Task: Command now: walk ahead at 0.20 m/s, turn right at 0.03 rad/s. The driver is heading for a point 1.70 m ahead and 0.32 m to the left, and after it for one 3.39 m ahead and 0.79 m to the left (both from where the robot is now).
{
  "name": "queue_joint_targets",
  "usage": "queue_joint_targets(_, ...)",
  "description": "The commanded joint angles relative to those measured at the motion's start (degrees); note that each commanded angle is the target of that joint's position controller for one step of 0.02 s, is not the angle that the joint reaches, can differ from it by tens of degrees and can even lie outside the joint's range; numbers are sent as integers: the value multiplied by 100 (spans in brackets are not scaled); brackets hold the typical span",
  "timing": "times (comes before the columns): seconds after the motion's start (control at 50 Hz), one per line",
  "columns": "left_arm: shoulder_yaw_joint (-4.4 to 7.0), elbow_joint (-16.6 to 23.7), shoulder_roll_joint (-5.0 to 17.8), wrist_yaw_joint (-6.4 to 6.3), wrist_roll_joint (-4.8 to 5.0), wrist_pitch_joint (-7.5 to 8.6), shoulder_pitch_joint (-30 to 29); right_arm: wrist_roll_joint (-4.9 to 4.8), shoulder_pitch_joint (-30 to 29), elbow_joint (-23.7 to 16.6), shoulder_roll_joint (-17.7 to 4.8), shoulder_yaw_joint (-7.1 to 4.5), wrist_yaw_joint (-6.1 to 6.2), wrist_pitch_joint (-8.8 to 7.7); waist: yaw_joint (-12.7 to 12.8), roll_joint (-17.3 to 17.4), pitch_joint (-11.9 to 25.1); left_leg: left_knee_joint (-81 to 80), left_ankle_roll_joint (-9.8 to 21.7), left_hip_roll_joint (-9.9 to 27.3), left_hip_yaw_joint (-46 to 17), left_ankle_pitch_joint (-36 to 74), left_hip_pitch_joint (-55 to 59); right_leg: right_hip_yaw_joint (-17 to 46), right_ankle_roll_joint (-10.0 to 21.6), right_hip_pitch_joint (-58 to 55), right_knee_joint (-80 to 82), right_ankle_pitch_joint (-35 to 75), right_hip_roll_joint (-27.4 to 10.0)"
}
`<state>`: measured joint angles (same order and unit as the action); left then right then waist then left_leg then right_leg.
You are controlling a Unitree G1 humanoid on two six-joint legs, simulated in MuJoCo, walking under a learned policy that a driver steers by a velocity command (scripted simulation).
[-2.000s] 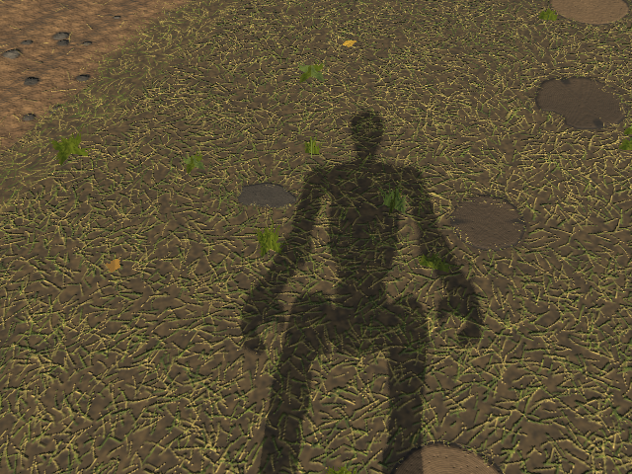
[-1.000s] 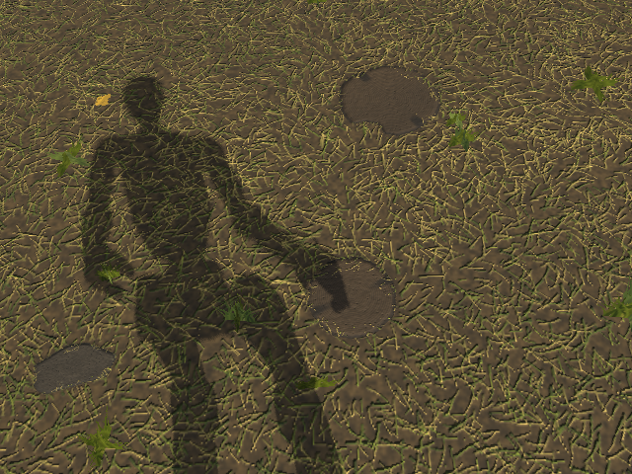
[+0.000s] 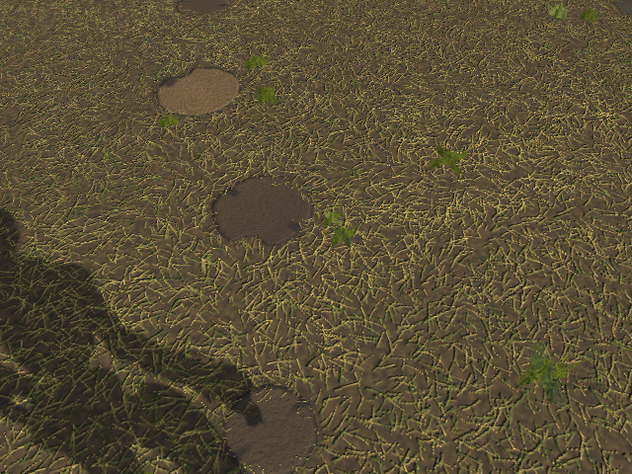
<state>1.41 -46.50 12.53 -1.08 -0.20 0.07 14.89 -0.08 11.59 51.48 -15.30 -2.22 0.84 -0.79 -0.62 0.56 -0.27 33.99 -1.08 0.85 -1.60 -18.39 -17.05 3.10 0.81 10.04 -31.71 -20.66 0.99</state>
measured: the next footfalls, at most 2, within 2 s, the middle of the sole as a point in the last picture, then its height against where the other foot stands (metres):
right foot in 0.62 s outside the picture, level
left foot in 1.16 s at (276, 385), level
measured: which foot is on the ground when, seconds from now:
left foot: down 0.00-0.62, up 0.64-1.00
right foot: down 0.00-0.14, up 0.16-0.60, down 0.62-1.00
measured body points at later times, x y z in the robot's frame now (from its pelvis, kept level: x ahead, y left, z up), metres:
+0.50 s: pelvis +0.18 +0.03 +0.01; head +0.20 +0.04 +0.46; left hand +0.40 +0.26 -0.08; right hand +0.13 -0.24 -0.12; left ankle +0.05 +0.12 -0.73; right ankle +0.36 -0.13 -0.69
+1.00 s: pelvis +0.46 -0.02 +0.01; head +0.48 -0.02 +0.46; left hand +0.47 +0.26 -0.12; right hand +0.65 -0.27 -0.09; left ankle +0.66 +0.16 -0.67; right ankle +0.40 -0.11 -0.73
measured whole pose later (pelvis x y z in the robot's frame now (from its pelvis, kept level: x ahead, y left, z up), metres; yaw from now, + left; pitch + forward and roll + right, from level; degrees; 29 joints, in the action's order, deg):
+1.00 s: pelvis +0.46 -0.02 +0.01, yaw +1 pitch +1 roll -2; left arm 2.7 -52.2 15.0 0.6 0.5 5.3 20.0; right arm -0.4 5.9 46.4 -16.3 -2.6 -0.3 -4.3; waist 3.9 2.6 -0.9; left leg 38.6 -0.5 7.8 -2.4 4.7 -39.3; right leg -2.7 3.7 0.8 -11.0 -11.3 4.8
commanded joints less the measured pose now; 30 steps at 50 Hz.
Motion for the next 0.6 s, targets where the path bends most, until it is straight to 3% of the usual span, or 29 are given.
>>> queue_joint_targets(0.02, 354, 191, 1297, -67, 85, 119, 326, -132, -714, -546, -490, -126, -33, -260, 331, -1111, -903, 862, 258, -66, 251, -618, -1157, 2369, 1161, 437, 2120, -2315, -1631)
queue_joint_targets(0.06, 333, 167, 1157, -64, 117, 218, 265, -176, -618, -531, -490, -133, -139, -436, 239, -1096, -895, 727, 495, 152, 117, -843, -1421, 2327, 1226, -30, 1997, -1447, -1746)
queue_joint_targets(0.08, 331, 186, 1132, -46, 160, 228, 126, -186, -452, -457, -470, -130, -193, -502, 108, -979, -783, 201, 574, 140, 189, -663, -1004, 2030, 1117, -12, 1866, -1058, -1614)
queue_joint_targets(0.12, 316, 266, 1059, -6, 168, 212, -229, -126, 440, 4, -557, -217, -233, -536, -333, -749, -297, -604, 512, -183, 439, 636, 966, 1209, 786, 735, 1341, -104, -1063)
queue_joint_targets(0.14, 255, 335, 847, -1, 117, 235, -376, -98, 1019, 172, -776, -302, -217, -524, -565, -345, -64, -844, 597, 164, -151, 549, 1736, 692, 533, 1180, 423, 429, -689)
queue_joint_targets(0.16, 168, 579, 491, -22, 79, 311, -440, -94, 1589, 265, -1423, -456, -209, -526, -638, 1327, 144, -1724, 1207, 1312, -2272, -179, 2570, -236, 54, 2298, -1518, -5, 150)
queue_joint_targets(0.18, 236, 656, 742, -52, 156, 411, -435, -38, 1756, 253, -1339, -394, -257, -558, -683, 1554, 197, -2325, 1796, 2077, -3902, -565, 2773, 148, -27, 3105, -2791, -1271, 273)
queue_joint_targets(0.2, 296, 578, 925, -12, 265, 481, -265, -33, 1302, 140, -1033, -286, -238, -587, -409, 924, -180, -2248, 1744, 2092, -3509, -713, 2567, 437, 101, 3510, -3392, -989, -118)
queue_joint_targets(0.22, 292, 488, 914, 37, 282, 522, -233, -29, 1009, 18, -853, -236, -221, -591, -299, 652, -328, -2253, 1537, 1810, -2881, -700, 2397, 349, 216, 3607, -3461, -433, -359)
queue_joint_targets(0.24, 304, 472, 880, 57, 240, 551, -316, -25, 834, -39, -827, -213, -218, -580, -240, 453, -440, -2358, 1387, 1649, -2452, -452, 2268, 233, 273, 3710, -3308, 49, -538)
queue_joint_targets(0.28, 334, 473, 831, 123, 142, 534, -457, 10, 813, -54, -595, -106, -215, -528, -201, 465, -395, -2486, 1173, 1301, -1630, 686, 2025, 68, 238, 3397, -2913, 673, -729)
queue_joint_targets(0.34, 283, 584, 619, 187, 85, 480, -741, -9, 1069, 29, -741, -113, -155, -464, -245, 383, -341, -2567, 1231, 1125, -960, 2053, 1957, -227, -10, 3357, -2254, 1160, -693)
queue_joint_targets(0.4, 185, 801, 445, 215, 109, 498, -1343, -6, 1106, 42, -876, -123, -67, -408, -358, 360, -468, -2716, 1169, 969, -508, 2209, 1581, -379, -155, 3005, -1047, 1892, -582)
queue_joint_targets(0.46, 147, 954, 466, 285, 154, 529, -1846, -47, 1349, 126, -926, -131, -33, -394, -493, 407, -654, -2863, 1178, 1022, -363, 1928, 1382, -501, -152, 2575, -277, 2442, -417)
queue_joint_targets(0.5, 149, 1051, 530, 336, 176, 551, -2035, -88, 1438, 193, -919, -144, -30, -373, -454, 419, -757, -2800, 1159, 1199, -359, 2044, 1634, -405, -34, 2568, -1, 2459, -398)
queue_joint_targets(0.56, 218, 1072, 761, 393, 162, 587, -1912, -105, 1348, 194, -1013, -207, -17, -319, -170, 476, -545, -2283, 1010, 1401, -288, 3270, 2196, -396, 247, 2232, 229, 2037, -280)
queue_joint_targets(0.58, 281, 997, 897, 379, 150, 583, -1598, -88, 1293, 173, -1093, -239, -10, -293, 33, 578, -256, -1841, 951, 1387, -229, 4300, 2312, -509, 358, 1737, 195, 1838, -121)
queue_joint_targets(0.6, 393, 787, 1086, 342, 147, 567, -864, -61, 1204, 145, -1097, -242, -6, -244, 448, 599, 233, -949, 843, 1222, -64, 5212, 2228, -656, 526, 776, 240, 1781, 61)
